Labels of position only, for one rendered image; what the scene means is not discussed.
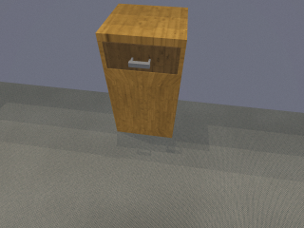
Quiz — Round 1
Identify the cabinet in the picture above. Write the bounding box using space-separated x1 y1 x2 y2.
95 4 188 138

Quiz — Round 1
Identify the handle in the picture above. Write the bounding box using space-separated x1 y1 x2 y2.
128 57 151 69

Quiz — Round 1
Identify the drawer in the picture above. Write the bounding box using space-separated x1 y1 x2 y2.
102 41 181 75

